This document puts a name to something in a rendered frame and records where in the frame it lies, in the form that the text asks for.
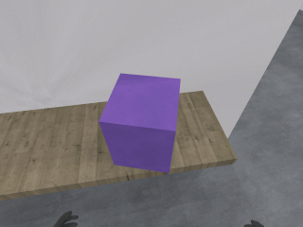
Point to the robot left hand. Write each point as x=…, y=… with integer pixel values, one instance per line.
x=66, y=217

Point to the table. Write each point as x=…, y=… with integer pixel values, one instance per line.
x=63, y=148

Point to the carton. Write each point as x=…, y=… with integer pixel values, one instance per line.
x=139, y=121

